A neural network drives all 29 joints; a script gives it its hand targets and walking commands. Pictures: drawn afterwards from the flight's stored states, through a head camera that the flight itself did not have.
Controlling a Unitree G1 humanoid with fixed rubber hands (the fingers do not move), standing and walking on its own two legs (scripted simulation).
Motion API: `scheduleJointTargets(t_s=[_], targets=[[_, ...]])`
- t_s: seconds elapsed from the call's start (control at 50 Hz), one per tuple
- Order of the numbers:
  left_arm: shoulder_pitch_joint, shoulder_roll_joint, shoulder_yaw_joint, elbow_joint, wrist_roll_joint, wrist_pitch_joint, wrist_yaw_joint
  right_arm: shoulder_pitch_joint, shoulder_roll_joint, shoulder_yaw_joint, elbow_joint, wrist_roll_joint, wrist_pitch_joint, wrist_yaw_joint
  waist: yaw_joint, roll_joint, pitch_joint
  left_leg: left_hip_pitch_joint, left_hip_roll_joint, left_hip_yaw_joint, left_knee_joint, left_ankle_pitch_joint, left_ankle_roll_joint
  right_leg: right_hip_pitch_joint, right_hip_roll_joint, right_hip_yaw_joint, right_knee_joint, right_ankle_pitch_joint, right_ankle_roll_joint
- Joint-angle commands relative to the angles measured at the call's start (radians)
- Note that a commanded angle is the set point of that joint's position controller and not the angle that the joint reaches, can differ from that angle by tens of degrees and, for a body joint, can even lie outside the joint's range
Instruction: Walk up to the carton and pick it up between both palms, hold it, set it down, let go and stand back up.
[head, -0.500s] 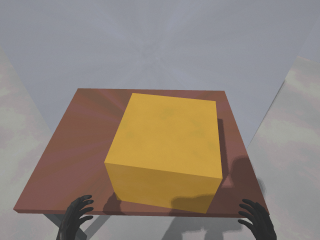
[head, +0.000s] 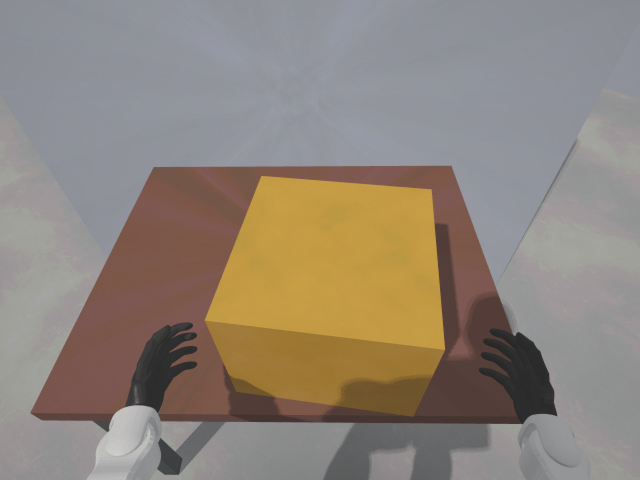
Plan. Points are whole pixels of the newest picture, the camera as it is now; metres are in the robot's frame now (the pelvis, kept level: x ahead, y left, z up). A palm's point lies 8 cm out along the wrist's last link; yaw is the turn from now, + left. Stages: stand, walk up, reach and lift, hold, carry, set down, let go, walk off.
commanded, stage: reach and lift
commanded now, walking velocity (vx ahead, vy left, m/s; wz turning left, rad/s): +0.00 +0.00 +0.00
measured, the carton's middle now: (333, 290) +0.43 -0.01 -0.06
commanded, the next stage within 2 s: none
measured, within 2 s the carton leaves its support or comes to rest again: neither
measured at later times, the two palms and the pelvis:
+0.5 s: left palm (165, 316) +0.32 +0.22 +0.03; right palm (531, 330) +0.31 -0.26 +0.02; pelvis +0.01 -0.02 +0.01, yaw +1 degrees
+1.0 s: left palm (181, 246) +0.40 +0.21 +0.08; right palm (539, 271) +0.37 -0.27 +0.07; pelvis +0.01 -0.02 +0.01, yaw +1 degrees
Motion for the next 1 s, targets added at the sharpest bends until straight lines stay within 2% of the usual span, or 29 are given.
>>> scheduleJointTargets(t_s=[0.0,0.06,0.1,0.12,0.18,0.2,0.26,0.3,0.32,0.36,0.4,0.44,0.46,0.5,0.54,0.56,0.6,0.66,0.7,0.76,0.8,0.82,0.84,0.86,0.88,0.92,0.94,0.96,0.98], targets=[[-0.295,0.197,0.103,-0.226,-0.014,-0.048,-0.007,-0.266,-0.199,-0.043,-0.264,0.010,-0.068,-0.007,-0.006,-0.048,-0.328,0.068,0.024,-0.089,-0.171,0.249,-0.106,0.105,0.032,0.021,-0.081,0.192,-0.056],[-0.341,0.224,0.134,-0.229,0.006,-0.023,-0.023,-0.282,-0.211,-0.043,-0.238,0.012,-0.047,-0.019,-0.015,-0.024,-0.353,0.119,0.000,-0.067,-0.145,0.366,-0.106,0.143,0.033,0.019,-0.107,0.269,-0.062],[-0.322,0.219,0.162,-0.222,0.014,0.005,-0.040,-0.285,-0.209,-0.034,-0.281,0.024,-0.046,-0.025,0.011,-0.047,-0.352,0.094,-0.012,-0.055,-0.140,0.408,-0.100,0.140,0.041,0.018,-0.108,0.288,-0.058],[-0.419,0.233,0.150,-0.209,0.010,0.009,-0.038,-0.363,-0.229,-0.059,-0.246,0.009,-0.027,-0.033,-0.024,-0.038,-0.364,0.077,-0.015,-0.052,-0.136,0.366,-0.096,0.136,0.037,0.015,-0.114,0.262,-0.054],[-0.410,0.228,0.158,-0.236,0.009,0.019,-0.049,-0.359,-0.200,-0.032,-0.316,0.016,-0.015,-0.034,0.000,-0.062,-0.386,0.105,-0.010,-0.055,-0.162,0.346,-0.091,0.141,0.038,0.026,-0.130,0.232,-0.054],[-0.462,0.260,0.171,-0.226,-0.008,0.026,-0.051,-0.393,-0.213,-0.044,-0.334,0.000,-0.006,-0.036,-0.009,-0.072,-0.400,0.082,-0.015,-0.050,-0.150,0.324,-0.082,0.132,0.031,0.022,-0.122,0.218,-0.042],[-0.438,0.256,0.184,-0.237,0.007,0.046,-0.063,-0.350,-0.202,-0.015,-0.298,0.024,0.018,-0.048,-0.008,-0.032,-0.430,0.125,-0.019,-0.045,-0.146,0.428,-0.097,0.176,0.036,0.027,-0.131,0.322,-0.052],[-0.483,0.271,0.194,-0.248,0.003,0.055,-0.064,-0.373,-0.204,-0.033,-0.287,0.018,0.024,-0.051,-0.005,-0.014,-0.445,0.130,-0.022,-0.045,-0.149,0.438,-0.099,0.161,0.031,0.023,-0.126,0.323,-0.045],[-0.515,0.271,0.195,-0.304,0.009,0.067,-0.063,-0.410,-0.228,-0.048,-0.332,0.019,0.026,-0.058,-0.024,-0.013,-0.497,0.152,-0.023,-0.049,-0.151,0.453,-0.102,0.179,0.039,0.011,-0.135,0.349,-0.050],[-0.561,0.286,0.205,-0.272,0.008,0.087,-0.064,-0.447,-0.229,-0.041,-0.300,0.020,0.044,-0.055,-0.019,0.010,-0.505,0.147,-0.024,-0.043,-0.148,0.447,-0.100,0.147,0.036,0.009,-0.139,0.330,-0.050],[-0.649,0.292,0.195,-0.235,-0.012,0.099,-0.067,-0.523,-0.216,-0.048,-0.336,0.009,0.062,-0.064,-0.021,-0.007,-0.503,0.088,-0.028,-0.035,-0.158,0.394,-0.087,0.158,0.027,0.017,-0.138,0.303,-0.043],[-0.575,0.293,0.209,-0.241,-0.007,0.120,-0.079,-0.472,-0.214,-0.032,-0.354,0.017,0.072,-0.072,-0.019,-0.051,-0.538,0.098,-0.034,-0.030,-0.148,0.458,-0.081,0.204,0.026,0.016,-0.134,0.425,-0.026],[-0.599,0.305,0.210,-0.243,-0.009,0.133,-0.084,-0.491,-0.232,-0.026,-0.321,0.025,0.078,-0.081,-0.032,-0.034,-0.543,0.106,-0.034,-0.041,-0.153,0.479,-0.092,0.223,0.031,0.018,-0.126,0.454,-0.026],[-0.632,0.304,0.213,-0.238,-0.010,0.153,-0.093,-0.523,-0.229,-0.024,-0.346,0.043,0.099,-0.087,-0.016,-0.036,-0.550,0.106,-0.032,-0.043,-0.162,0.467,-0.086,0.216,0.032,0.008,-0.137,0.432,-0.020],[-0.729,0.309,0.208,-0.257,-0.016,0.168,-0.089,-0.572,-0.249,-0.055,-0.312,0.026,0.116,-0.087,-0.056,-0.024,-0.583,0.129,-0.029,-0.051,-0.167,0.434,-0.083,0.184,0.037,-0.005,-0.151,0.381,-0.027],[-0.778,0.323,0.221,-0.206,-0.008,0.180,-0.090,-0.628,-0.224,-0.043,-0.301,0.025,0.135,-0.088,-0.036,-0.017,-0.565,0.094,-0.028,-0.039,-0.164,0.402,-0.078,0.172,0.029,-0.004,-0.148,0.329,-0.026],[-0.716,0.296,0.209,-0.269,-0.022,0.196,-0.087,-0.594,-0.260,-0.046,-0.365,0.041,0.130,-0.098,-0.040,-0.056,-0.620,0.166,-0.019,-0.056,-0.160,0.521,-0.089,0.187,0.048,-0.006,-0.146,0.444,-0.025],[-0.739,0.318,0.210,-0.302,-0.007,0.235,-0.091,-0.591,-0.270,-0.063,-0.348,0.054,0.144,-0.100,-0.064,-0.035,-0.670,0.225,-0.023,-0.057,-0.147,0.573,-0.098,0.178,0.054,-0.021,-0.165,0.500,-0.031],[-0.810,0.337,0.235,-0.251,-0.004,0.263,-0.098,-0.663,-0.272,-0.053,-0.325,0.040,0.168,-0.103,-0.062,-0.056,-0.638,0.165,-0.034,-0.050,-0.164,0.525,-0.083,0.212,0.046,-0.014,-0.162,0.518,-0.019],[-0.907,0.338,0.214,-0.226,-0.016,0.280,-0.088,-0.737,-0.262,-0.053,-0.304,0.057,0.196,-0.104,-0.052,-0.001,-0.650,0.152,-0.024,-0.051,-0.184,0.474,-0.089,0.175,0.044,-0.017,-0.175,0.401,-0.031],[-0.856,0.342,0.228,-0.244,0.000,0.302,-0.080,-0.707,-0.304,-0.069,-0.321,0.054,0.198,-0.106,-0.044,-0.016,-0.675,0.198,-0.025,-0.061,-0.176,0.517,-0.091,0.154,0.056,-0.029,-0.181,0.437,-0.032],[-0.931,0.354,0.227,-0.263,-0.002,0.296,-0.080,-0.761,-0.292,-0.056,-0.326,0.068,0.194,-0.107,-0.059,0.002,-0.727,0.207,-0.022,-0.058,-0.158,0.562,-0.097,0.162,0.055,-0.025,-0.169,0.476,-0.035],[-0.994,0.344,0.203,-0.199,-0.030,0.307,-0.080,-0.844,-0.287,-0.049,-0.321,0.072,0.207,-0.099,-0.047,-0.024,-0.726,0.173,-0.011,-0.062,-0.160,0.530,-0.094,0.135,0.056,-0.022,-0.156,0.421,-0.036],[-0.963,0.339,0.204,-0.246,-0.011,0.306,-0.073,-0.786,-0.287,-0.053,-0.288,0.068,0.206,-0.093,-0.056,0.025,-0.744,0.196,-0.013,-0.065,-0.154,0.534,-0.097,0.122,0.053,-0.032,-0.166,0.435,-0.038],[-0.981,0.364,0.218,-0.204,-0.023,0.305,-0.073,-0.825,-0.312,-0.051,-0.304,0.079,0.217,-0.091,-0.043,-0.029,-0.744,0.177,-0.019,-0.051,-0.158,0.542,-0.093,0.131,0.060,-0.030,-0.162,0.445,-0.030],[-1.040,0.356,0.198,-0.134,-0.014,0.322,-0.078,-0.876,-0.335,-0.055,-0.206,0.081,0.223,-0.089,-0.045,0.017,-0.720,0.178,-0.012,-0.058,-0.156,0.551,-0.104,0.102,0.063,-0.038,-0.159,0.431,-0.043],[-1.009,0.325,0.181,-0.176,-0.017,0.320,-0.079,-0.858,-0.325,-0.047,-0.221,0.078,0.221,-0.087,-0.056,0.000,-0.755,0.197,-0.013,-0.064,-0.156,0.571,-0.097,0.105,0.062,-0.036,-0.161,0.465,-0.044],[-1.057,0.377,0.216,-0.134,-0.019,0.312,-0.075,-0.900,-0.325,-0.019,-0.269,0.089,0.222,-0.085,-0.009,-0.007,-0.807,0.150,-0.020,-0.051,-0.136,0.566,-0.089,0.136,0.053,-0.016,-0.143,0.496,-0.038],[-1.058,0.372,0.220,-0.148,-0.005,0.312,-0.074,-0.873,-0.326,-0.035,-0.208,0.084,0.217,-0.092,-0.035,0.003,-0.794,0.161,-0.027,-0.051,-0.149,0.566,-0.092,0.141,0.058,-0.028,-0.152,0.510,-0.036]])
